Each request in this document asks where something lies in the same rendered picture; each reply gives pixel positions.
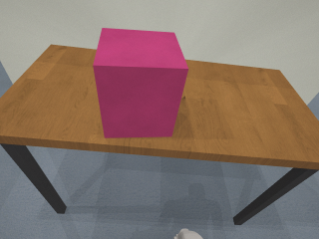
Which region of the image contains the carton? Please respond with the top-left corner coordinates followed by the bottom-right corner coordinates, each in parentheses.
top-left (93, 28), bottom-right (188, 138)

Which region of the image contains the table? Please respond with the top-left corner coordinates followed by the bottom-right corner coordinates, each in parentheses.
top-left (0, 44), bottom-right (319, 225)

